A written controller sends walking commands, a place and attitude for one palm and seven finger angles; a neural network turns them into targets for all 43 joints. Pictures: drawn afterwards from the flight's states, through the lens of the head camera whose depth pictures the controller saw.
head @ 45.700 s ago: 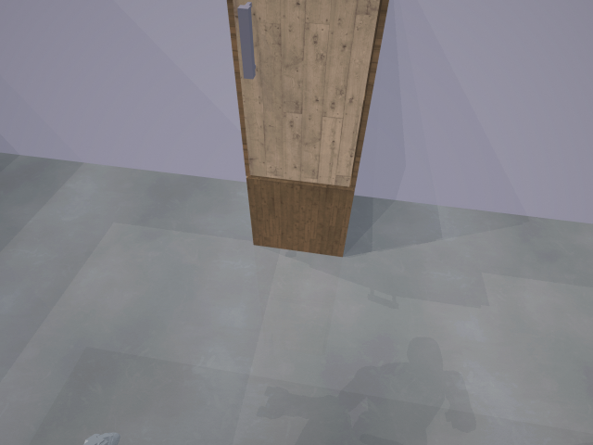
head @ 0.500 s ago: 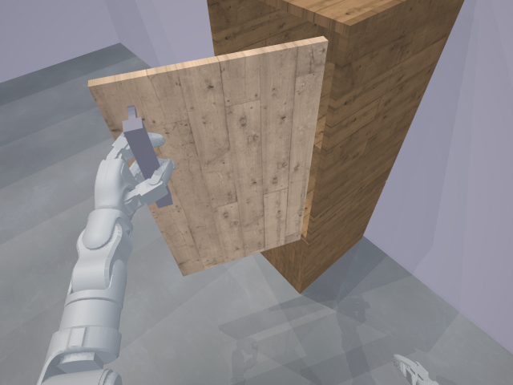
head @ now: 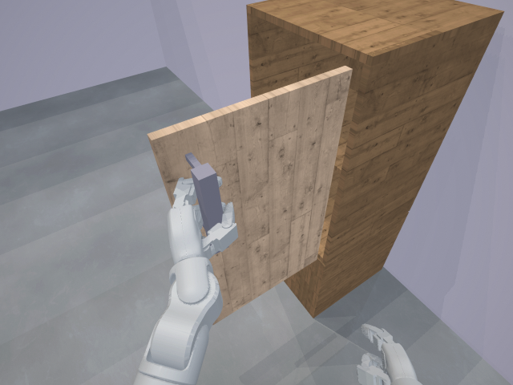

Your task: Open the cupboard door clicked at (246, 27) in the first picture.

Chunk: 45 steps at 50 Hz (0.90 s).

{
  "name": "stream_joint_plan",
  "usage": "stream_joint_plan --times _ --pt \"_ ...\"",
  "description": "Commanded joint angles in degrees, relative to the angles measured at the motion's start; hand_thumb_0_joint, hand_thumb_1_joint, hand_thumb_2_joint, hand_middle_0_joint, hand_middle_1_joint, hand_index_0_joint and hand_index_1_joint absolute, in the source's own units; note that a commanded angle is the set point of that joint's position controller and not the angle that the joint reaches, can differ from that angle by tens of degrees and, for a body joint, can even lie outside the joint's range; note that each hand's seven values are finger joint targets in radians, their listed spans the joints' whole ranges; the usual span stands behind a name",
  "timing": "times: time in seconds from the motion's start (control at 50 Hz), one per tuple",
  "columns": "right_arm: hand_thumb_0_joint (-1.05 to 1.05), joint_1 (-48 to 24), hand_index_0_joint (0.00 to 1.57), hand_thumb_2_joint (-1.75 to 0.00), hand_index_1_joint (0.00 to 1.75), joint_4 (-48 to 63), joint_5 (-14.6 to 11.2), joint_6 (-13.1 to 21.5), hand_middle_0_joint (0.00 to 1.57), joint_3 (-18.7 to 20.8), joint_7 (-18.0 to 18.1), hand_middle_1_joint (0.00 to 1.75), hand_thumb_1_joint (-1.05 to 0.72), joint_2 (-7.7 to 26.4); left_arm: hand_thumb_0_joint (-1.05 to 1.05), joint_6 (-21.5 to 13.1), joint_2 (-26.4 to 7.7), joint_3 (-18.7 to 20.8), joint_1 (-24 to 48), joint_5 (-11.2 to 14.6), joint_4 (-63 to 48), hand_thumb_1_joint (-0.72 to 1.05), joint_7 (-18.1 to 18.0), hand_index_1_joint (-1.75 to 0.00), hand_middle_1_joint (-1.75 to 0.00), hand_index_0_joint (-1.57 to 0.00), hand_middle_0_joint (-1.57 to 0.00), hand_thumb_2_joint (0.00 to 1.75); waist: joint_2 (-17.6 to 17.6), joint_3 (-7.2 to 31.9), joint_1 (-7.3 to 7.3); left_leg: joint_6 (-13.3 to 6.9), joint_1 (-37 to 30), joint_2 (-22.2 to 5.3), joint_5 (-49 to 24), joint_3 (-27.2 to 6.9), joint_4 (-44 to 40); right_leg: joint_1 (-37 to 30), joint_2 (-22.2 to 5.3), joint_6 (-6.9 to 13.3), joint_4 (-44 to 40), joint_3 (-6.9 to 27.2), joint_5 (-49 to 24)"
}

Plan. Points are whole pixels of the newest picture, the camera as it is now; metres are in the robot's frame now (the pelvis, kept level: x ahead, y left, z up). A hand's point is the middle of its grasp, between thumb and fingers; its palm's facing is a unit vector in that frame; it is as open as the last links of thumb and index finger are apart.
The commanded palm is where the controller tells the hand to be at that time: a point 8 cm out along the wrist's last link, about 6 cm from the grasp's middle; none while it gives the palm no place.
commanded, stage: pull the door open along its arc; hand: left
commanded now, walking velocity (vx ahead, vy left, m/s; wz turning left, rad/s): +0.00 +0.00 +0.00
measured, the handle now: (205, 204) +0.35 +0.11 +0.13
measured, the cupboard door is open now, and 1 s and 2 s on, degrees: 90 94 96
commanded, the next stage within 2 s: open thumb and fingers to let go in 0.08 s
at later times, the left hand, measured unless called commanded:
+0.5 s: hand (233, 231) +0.29 +0.06 +0.14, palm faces +0.33 -0.94 -0.03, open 8.6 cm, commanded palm +0.25 +0.09 +0.13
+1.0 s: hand (237, 227) +0.30 +0.05 +0.14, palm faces +0.31 -0.95 -0.02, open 14.6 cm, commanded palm +0.26 +0.09 +0.13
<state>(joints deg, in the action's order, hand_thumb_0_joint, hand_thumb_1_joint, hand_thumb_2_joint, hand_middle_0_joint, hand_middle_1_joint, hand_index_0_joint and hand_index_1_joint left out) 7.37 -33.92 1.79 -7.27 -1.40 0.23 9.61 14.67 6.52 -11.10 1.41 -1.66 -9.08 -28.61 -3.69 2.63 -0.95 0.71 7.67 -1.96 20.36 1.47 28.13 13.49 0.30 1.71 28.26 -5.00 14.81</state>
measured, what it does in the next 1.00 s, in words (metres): shifts its weight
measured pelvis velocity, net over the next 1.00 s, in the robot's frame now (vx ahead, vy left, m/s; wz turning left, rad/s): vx -0.05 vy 0.02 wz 0.02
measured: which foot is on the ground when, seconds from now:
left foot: down 0.00-1.00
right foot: down 0.00-1.00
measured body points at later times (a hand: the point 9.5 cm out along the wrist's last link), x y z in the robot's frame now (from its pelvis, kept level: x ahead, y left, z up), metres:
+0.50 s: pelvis -0.03 +0.00 +0.00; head -0.05 -0.02 +0.45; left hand +0.27 +0.11 +0.14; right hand +0.17 -0.19 -0.10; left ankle -0.06 +0.12 -0.74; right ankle +0.00 -0.10 -0.74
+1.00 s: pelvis -0.05 +0.02 +0.00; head -0.07 +0.00 +0.45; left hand +0.27 +0.10 +0.14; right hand +0.12 -0.18 -0.11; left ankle -0.06 +0.12 -0.74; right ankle +0.00 -0.10 -0.74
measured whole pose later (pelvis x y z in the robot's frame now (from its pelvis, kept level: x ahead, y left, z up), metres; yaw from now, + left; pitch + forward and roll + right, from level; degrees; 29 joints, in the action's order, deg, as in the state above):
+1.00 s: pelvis -0.05 +0.02 +0.00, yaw +1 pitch -3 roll +0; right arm 7.3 -40.3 1.6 -6.1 -1.2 0.8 9.4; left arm 11.1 9.7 -13.0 18.7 -2.1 11.2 -35.4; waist -2.3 -0.2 -1.8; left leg -0.8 9.5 0.4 16.5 1.2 28.9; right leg 14.2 -2.1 0.7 27.5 -5.0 10.3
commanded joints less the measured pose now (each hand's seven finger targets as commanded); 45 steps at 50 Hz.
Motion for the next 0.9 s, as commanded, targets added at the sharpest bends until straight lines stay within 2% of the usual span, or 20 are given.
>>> stream_joint_plan --times 0.0,0.06,0.14,0.16,0.18,0.22,0.28,0.32,0.36,0.42,0.46,0.48,0.52,0.56,0.6,0.66,0.74,0.76,0.8,0.88 --pt "0.00 -8.89 0.20 -0.90 0.30 9.60 0.12 2.76 0.20 1.84 -0.37 0.30 -0.90 4.14 0.00 -4.68 5.88 -4.72 5.29 -1.94 -18.44 0.90 -1.07 -1.35 -1.35 -0.40 -0.40 0.90 6.68 11.49 -1.80 -0.93 1.99 1.07 -25.42 -0.97 0.09 -12.42 -2.27 0.64 -0.51 2.44 -27.81" --pt "0.00 -9.27 0.20 -0.90 0.30 9.39 -0.06 3.29 0.20 1.98 -1.28 0.30 -0.90 4.00 0.00 -4.26 8.19 -7.20 3.68 -1.45 -20.10 0.90 -1.97 -1.35 -1.35 -0.40 -0.40 0.90 7.52 11.44 -1.70 -0.91 1.96 1.09 -25.35 -1.36 0.82 -11.92 -2.29 0.64 -0.19 2.03 -27.47" --pt "0.00 -10.27 0.20 -0.90 0.30 7.68 0.03 3.63 0.20 1.66 -0.52 0.30 -0.90 4.15 0.00 -3.88 4.88 -3.53 12.73 -1.56 -16.50 0.90 -4.28 -1.35 -1.35 -0.40 -0.40 0.90 7.94 10.65 -1.55 -0.99 2.47 1.93 -21.73 -1.35 0.86 -10.34 -2.33 0.61 -1.59 2.55 -22.00" --pt "0.00 -10.28 0.20 -0.90 0.30 6.83 0.00 3.70 0.20 1.35 0.02 0.30 -0.90 4.29 0.00 -3.79 3.07 -1.46 17.96 -1.51 -14.01 0.90 -5.01 -1.35 -1.35 -0.40 -0.40 0.90 8.77 9.78 -1.13 -1.09 2.90 2.31 -20.24 -1.44 0.75 -9.56 -2.41 0.51 -2.35 2.90 -20.16" --pt "0.00 -10.72 0.20 -0.90 0.30 6.56 0.03 3.61 0.20 1.45 0.32 0.30 -0.90 4.18 0.00 -3.72 2.58 -0.62 17.91 -1.37 -12.43 0.83 -5.19 -1.34 -1.34 -0.40 -0.40 0.87 9.30 8.90 -1.61 -1.13 3.21 2.36 -19.23 -1.55 0.59 -9.36 -2.44 0.53 -3.50 3.23 -17.68" --pt "0.00 -10.83 0.20 -0.90 0.30 6.35 0.24 3.79 0.20 1.31 0.52 0.30 -0.90 4.03 0.00 -3.71 4.15 -1.50 18.48 -1.60 -10.33 0.69 -5.44 -1.33 -1.33 -0.38 -0.38 0.81 9.05 9.17 -1.73 -1.26 2.82 2.53 -18.39 -1.50 0.33 -8.88 -2.60 0.45 -3.78 3.26 -15.61" --pt "0.00 -10.38 0.20 -0.90 0.30 5.86 0.30 3.77 0.20 1.36 0.87 0.30 -0.90 3.96 0.00 -4.25 3.35 -0.66 20.71 -1.78 -8.74 0.48 -5.43 -1.30 -1.30 -0.37 -0.37 0.72 9.16 10.72 -1.73 -1.22 2.39 2.72 -18.28 -1.43 -0.09 -9.85 -2.76 0.42 -4.23 3.59 -15.30" --pt "0.00 -10.16 0.20 -0.90 0.30 5.98 0.41 3.82 0.20 1.36 0.83 0.30 -0.90 3.78 0.00 -4.72 5.08 -2.01 21.05 -1.97 -8.49 0.34 -5.22 -1.29 -1.29 -0.36 -0.36 0.66 8.09 11.58 -1.61 -1.21 1.76 2.57 -18.64 -1.41 -0.37 -9.81 -2.64 0.51 -3.67 3.25 -15.60" --pt "0.00 -10.15 0.20 -0.90 0.30 5.87 0.35 3.94 0.20 1.33 0.80 0.30 -0.90 3.83 0.00 -5.29 6.05 -2.90 22.50 -1.98 -7.30 0.20 -4.87 -1.27 -1.27 -0.35 -0.35 0.60 8.88 10.81 -1.18 -1.16 1.87 2.41 -17.66 -1.60 -0.66 -8.94 -2.56 0.52 -3.92 2.89 -13.80" --pt "0.00 -10.27 0.20 -0.90 0.30 5.20 0.19 4.31 0.20 1.19 0.95 0.30 -0.90 3.91 0.00 -6.08 6.67 -3.74 27.38 -2.26 -4.67 -0.01 -4.75 -1.25 -1.25 -0.33 -0.33 0.51 7.57 8.90 -0.43 -1.19 1.66 2.39 -14.83 -1.96 -1.12 -6.48 -2.53 0.58 -5.15 2.96 -8.48" --pt "0.00 -10.55 0.20 -0.90 0.30 5.18 0.21 4.49 0.20 1.12 1.25 0.30 -0.90 4.01 0.00 -6.19 5.94 -2.66 28.47 -1.82 -2.33 -0.15 -4.54 -1.24 -1.24 -0.32 -0.32 0.45 9.28 8.26 -0.61 -1.34 2.09 2.51 -13.38 -2.04 -1.52 -6.22 -2.53 0.43 -6.15 3.17 -5.95" --pt "0.00 -10.61 0.20 -0.90 0.30 4.71 -0.01 4.36 0.20 1.11 1.44 0.30 -0.90 4.01 0.00 -6.44 5.29 -2.19 29.97 -1.91 -1.33 -0.22 -4.42 -1.23 -1.23 -0.32 -0.32 0.42 9.34 7.91 -0.47 -1.23 2.12 2.48 -12.62 -2.18 -1.95 -6.03 -2.55 0.48 -6.82 3.30 -4.25" --pt "0.00 -10.71 0.20 -0.90 0.30 4.54 0.07 4.63 0.20 0.93 1.49 0.30 -0.90 3.89 0.00 -6.60 6.68 -3.13 33.05 -1.83 0.31 -0.36 -4.42 -1.22 -1.22 -0.31 -0.31 0.36 8.21 7.50 -0.23 -1.32 1.83 2.65 -11.49 -2.21 -2.25 -5.06 -2.63 0.47 -7.17 3.36 -2.52" --pt "0.00 -10.77 0.20 -0.90 0.30 4.38 -0.01 4.55 0.20 0.94 1.70 0.30 -0.90 3.88 0.00 -6.46 5.84 -1.69 33.13 -1.62 2.57 -0.50 -4.61 -1.20 -1.20 -0.30 -0.30 0.30 9.37 7.67 -0.65 -1.24 2.36 2.67 -11.14 -2.38 -2.81 -5.74 -2.51 0.60 -7.32 3.18 -1.79" --pt "0.00 -10.80 0.20 -0.90 0.30 4.02 -0.04 4.46 0.20 0.88 1.74 0.30 -0.90 3.78 0.00 -6.34 6.46 -1.53 34.13 -1.78 4.95 -0.50 -4.98 -1.20 -1.20 -0.30 -0.30 0.30 7.72 7.40 -0.79 -1.10 2.43 2.72 -10.14 -2.24 -3.50 -5.31 -2.51 0.69 -7.47 3.02 -0.59" --pt "0.00 -10.47 0.20 -0.90 0.30 4.10 0.07 4.30 0.20 1.05 1.55 0.30 -0.90 3.84 0.00 -6.49 6.75 -1.50 34.40 -2.00 5.09 -0.50 -5.56 -1.05 -1.05 -0.27 -0.27 0.30 8.19 9.10 -1.14 -0.96 2.19 2.53 -11.89 -2.28 -3.95 -6.64 -2.31 0.94 -6.63 2.61 -2.90" --pt "0.00 -10.52 0.20 -0.90 0.30 3.96 -0.01 4.14 0.20 1.28 1.33 0.30 -0.90 3.93 0.00 -6.93 7.61 -2.18 36.13 -2.05 5.85 -0.50 -5.97 -0.85 -0.85 -0.24 -0.24 0.30 8.11 8.76 -0.87 -0.75 2.35 2.20 -11.08 -2.32 -4.30 -5.88 -2.13 1.01 -6.38 2.31 -2.07" --pt "0.00 -10.31 0.20 -0.90 0.30 3.92 0.03 4.12 0.20 1.25 1.25 0.30 -0.90 3.92 0.00 -6.96 7.51 -1.86 35.79 -1.90 6.47 -0.50 -6.15 -0.80 -0.80 -0.23 -0.23 0.30 9.44 8.49 -0.98 -0.79 2.63 2.22 -10.93 -2.43 -4.36 -5.93 -2.08 0.98 -6.60 2.22 -1.67" --pt "0.00 -10.72 0.20 -0.90 0.30 3.84 -0.05 3.98 0.20 1.27 1.14 0.30 -0.90 4.01 0.00 -7.16 7.53 -1.75 35.52 -1.82 7.00 -0.50 -6.24 -0.70 -0.70 -0.22 -0.22 0.30 8.07 7.76 -1.16 -0.64 2.90 2.10 -9.78 -2.33 -4.71 -5.36 -2.08 1.05 -6.70 2.26 -0.31" --pt "0.00 -10.54 0.20 -0.90 0.30 3.18 -0.08 4.07 0.20 1.36 1.10 0.30 -0.90 3.99 0.00 -7.49 8.10 -2.43 38.67 -2.45 9.22 -0.50 -7.10 -0.50 -0.50 -0.18 -0.18 0.30 8.12 6.79 -0.72 -0.43 3.47 2.04 -8.22 -2.66 -4.97 -4.36 -1.92 1.15 -6.59 2.07 1.14"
